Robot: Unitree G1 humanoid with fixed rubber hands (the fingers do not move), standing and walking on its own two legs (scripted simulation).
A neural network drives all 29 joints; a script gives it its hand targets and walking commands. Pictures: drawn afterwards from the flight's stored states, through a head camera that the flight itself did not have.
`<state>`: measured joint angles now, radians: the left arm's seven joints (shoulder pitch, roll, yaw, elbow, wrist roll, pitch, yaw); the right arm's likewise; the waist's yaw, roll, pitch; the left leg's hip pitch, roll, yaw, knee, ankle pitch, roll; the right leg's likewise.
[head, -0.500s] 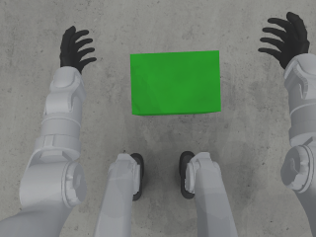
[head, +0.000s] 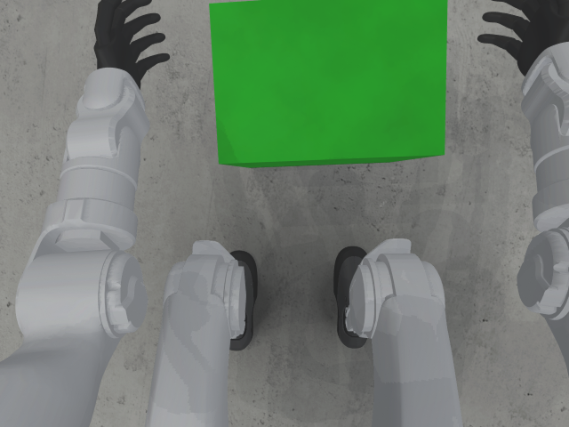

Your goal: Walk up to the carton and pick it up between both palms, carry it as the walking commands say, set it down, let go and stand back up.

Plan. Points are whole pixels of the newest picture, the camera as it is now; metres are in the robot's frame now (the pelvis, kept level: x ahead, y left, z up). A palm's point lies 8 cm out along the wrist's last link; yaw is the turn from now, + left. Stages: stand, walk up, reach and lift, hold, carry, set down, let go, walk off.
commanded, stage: reach and lift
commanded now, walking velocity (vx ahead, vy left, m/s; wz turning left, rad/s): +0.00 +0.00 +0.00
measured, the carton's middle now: (321, 102) +0.51 -0.06 -0.30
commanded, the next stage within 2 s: none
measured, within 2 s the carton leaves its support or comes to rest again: leaves its support in 1.80 s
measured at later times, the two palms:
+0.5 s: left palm (155, 88) +0.53 +0.18 -0.24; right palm (479, 75) +0.52 -0.27 -0.24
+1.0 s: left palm (172, 87) +0.53 +0.15 -0.23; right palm (466, 75) +0.52 -0.25 -0.24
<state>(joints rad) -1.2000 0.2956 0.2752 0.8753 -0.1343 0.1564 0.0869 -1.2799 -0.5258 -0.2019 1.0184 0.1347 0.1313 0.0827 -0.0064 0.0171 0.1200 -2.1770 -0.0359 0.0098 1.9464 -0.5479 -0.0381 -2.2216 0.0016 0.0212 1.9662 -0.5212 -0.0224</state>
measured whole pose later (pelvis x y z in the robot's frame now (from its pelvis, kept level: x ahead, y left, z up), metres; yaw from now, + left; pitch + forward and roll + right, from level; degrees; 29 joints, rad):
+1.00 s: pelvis -0.01 +0.00 -0.07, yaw +0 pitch +36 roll +3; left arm -1.37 0.31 0.13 1.07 -0.24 0.06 0.14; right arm -1.43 -0.50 -0.04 1.18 0.26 0.04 -0.02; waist -0.01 0.03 0.35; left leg -2.26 -0.03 0.01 2.19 -0.57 -0.04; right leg -2.30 -0.02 0.01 2.20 -0.54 -0.03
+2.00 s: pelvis -0.01 +0.00 -0.07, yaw -1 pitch +36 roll +2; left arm -1.35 0.27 0.20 1.02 -0.19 0.14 0.14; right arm -1.46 -0.45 0.00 1.16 0.24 0.14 -0.03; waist -0.02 0.03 0.32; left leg -2.27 -0.08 -0.01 2.21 -0.57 -0.06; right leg -2.31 0.00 0.01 2.22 -0.53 -0.02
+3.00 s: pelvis +0.00 +0.00 +0.01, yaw -1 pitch +46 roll +4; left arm -1.10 0.11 0.42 0.71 0.01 0.32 0.08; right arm -1.20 -0.30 -0.27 0.85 -0.02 0.33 0.03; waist -0.01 0.03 -0.05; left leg -2.17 -0.11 -0.03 1.91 -0.54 -0.07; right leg -2.22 0.07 0.05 1.92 -0.50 0.01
